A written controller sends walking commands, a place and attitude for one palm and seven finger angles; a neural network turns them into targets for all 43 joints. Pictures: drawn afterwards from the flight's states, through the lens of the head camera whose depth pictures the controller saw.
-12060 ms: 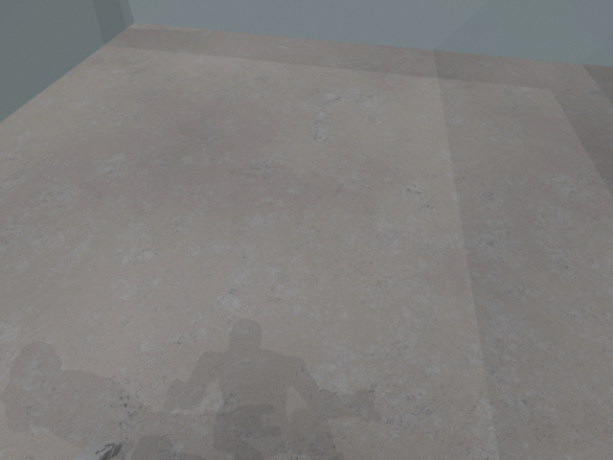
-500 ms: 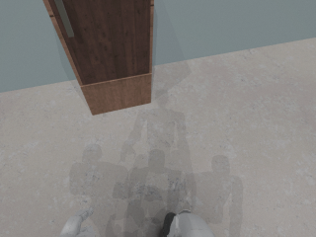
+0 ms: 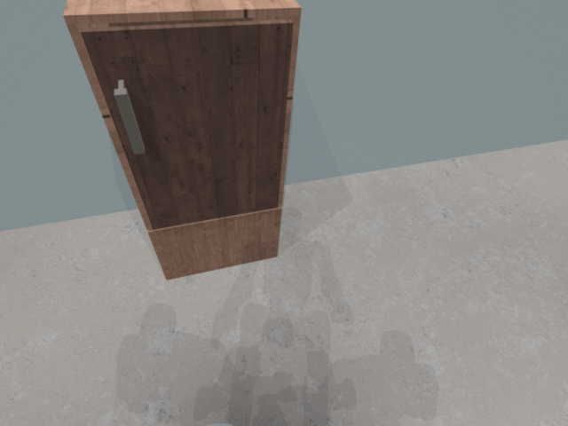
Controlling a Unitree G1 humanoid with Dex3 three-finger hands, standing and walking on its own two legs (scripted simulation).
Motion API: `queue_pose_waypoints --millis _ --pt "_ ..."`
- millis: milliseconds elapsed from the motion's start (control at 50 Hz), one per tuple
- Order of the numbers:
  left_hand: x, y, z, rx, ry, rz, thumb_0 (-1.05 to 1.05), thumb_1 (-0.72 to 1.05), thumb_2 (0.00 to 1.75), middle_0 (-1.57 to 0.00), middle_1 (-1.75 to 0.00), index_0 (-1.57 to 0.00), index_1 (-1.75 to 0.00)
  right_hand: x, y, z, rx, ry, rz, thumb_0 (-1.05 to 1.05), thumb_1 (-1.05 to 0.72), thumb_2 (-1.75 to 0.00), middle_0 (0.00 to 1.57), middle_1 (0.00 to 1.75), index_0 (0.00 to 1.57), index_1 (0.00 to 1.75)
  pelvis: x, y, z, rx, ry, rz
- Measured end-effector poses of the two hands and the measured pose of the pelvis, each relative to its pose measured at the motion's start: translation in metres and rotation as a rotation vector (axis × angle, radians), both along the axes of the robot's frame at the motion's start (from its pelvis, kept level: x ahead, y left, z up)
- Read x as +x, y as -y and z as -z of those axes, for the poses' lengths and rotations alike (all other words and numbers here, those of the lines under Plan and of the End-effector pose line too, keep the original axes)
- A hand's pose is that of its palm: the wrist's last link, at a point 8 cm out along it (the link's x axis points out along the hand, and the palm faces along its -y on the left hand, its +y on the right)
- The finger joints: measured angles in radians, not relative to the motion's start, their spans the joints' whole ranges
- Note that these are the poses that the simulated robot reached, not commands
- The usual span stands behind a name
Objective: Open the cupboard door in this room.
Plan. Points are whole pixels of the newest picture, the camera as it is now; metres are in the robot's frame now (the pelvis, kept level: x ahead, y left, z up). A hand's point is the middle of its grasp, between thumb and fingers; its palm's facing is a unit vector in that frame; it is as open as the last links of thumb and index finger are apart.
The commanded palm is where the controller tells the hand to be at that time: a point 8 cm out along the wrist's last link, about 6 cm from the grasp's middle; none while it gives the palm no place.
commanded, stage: turn to face it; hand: left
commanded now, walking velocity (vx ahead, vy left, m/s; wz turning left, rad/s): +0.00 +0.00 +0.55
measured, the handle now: (130, 117) +0.68 +0.39 +0.02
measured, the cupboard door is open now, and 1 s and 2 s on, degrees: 0 0 0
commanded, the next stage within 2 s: take the last steps up to it in 0.54 s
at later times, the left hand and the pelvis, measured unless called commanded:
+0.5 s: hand out of the picture +0.07 +0.17 -0.14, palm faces +0.21 -0.93 -0.29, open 7.4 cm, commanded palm none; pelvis +0.01 -0.05 +0.01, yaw +12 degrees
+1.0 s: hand out of the picture -0.05 +0.17 -0.16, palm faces +0.36 -0.91 -0.19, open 7.4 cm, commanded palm none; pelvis +0.03 -0.01 +0.02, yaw +19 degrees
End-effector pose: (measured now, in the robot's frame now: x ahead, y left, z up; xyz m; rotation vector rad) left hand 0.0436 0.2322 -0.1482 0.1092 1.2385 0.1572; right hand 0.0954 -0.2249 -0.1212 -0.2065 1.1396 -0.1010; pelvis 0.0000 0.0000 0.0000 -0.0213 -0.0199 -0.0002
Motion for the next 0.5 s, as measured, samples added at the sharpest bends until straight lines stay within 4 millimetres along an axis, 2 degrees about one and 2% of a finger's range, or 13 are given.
queue_pose_waypoints --millis 80,160,260,340,400,500 --pt "0.004 -0.013 -0.005 0.012 -0.042 -0.024 0.01 0.91 0.9 -0.2 -0.3 -0.2 -0.3 -0.001 -0.014 -0.001 0.002 -0.047 0.011 0.0 -0.92 -0.9 0.2 0.3 0.2 0.3 0.009 -0.008 -0.006 -0.003 -0.015 -0.023" --pt "0.01 -0.025 -0.015 0.035 -0.049 -0.036 0.01 0.91 0.9 -0.2 -0.3 -0.2 -0.3 -0.005 -0.005 -0.005 -0.02 -0.086 0.012 -0.01 -0.93 -0.9 0.21 0.3 0.2 0.3 0.012 -0.01 -0.012 -0.006 -0.033 -0.051" --pt "0.022 -0.029 -0.026 0.076 -0.015 -0.058 0.01 0.91 0.9 -0.2 -0.3 -0.2 -0.3 -0.017 0.014 -0.003 -0.032 -0.146 0.003 -0.01 -0.92 -0.9 0.21 0.3 0.2 0.3 0.014 -0.001 -0.014 -0.003 -0.038 -0.096" --pt "0.031 -0.019 -0.034 0.106 0.036 -0.077 0.01 0.91 0.9 -0.2 -0.3 -0.2 -0.3 -0.022 0.034 0.005 -0.027 -0.182 -0.013 0.0 -0.91 -0.9 0.21 0.3 0.2 0.3 0.013 0.016 -0.012 0.002 -0.034 -0.141" --pt "0.03 -0.007 -0.036 0.135 0.086 -0.093 0.01 0.91 0.9 -0.2 -0.3 -0.2 -0.3 -0.019 0.052 0.017 -0.012 -0.188 -0.031 0.0 -0.91 -0.9 0.21 0.3 0.2 0.3 0.013 0.033 -0.003 0.024 -0.032 -0.171" --pt "0.004 0.017 -0.045 0.138 0.073 -0.139 0.01 0.91 0.9 -0.2 -0.3 -0.2 -0.3 0.002 0.068 0.019 -0.008 -0.173 -0.075 0.01 -0.91 -0.9 0.2 0.3 0.2 0.3 0.011 0.046 -0.008 0.042 -0.01 -0.219"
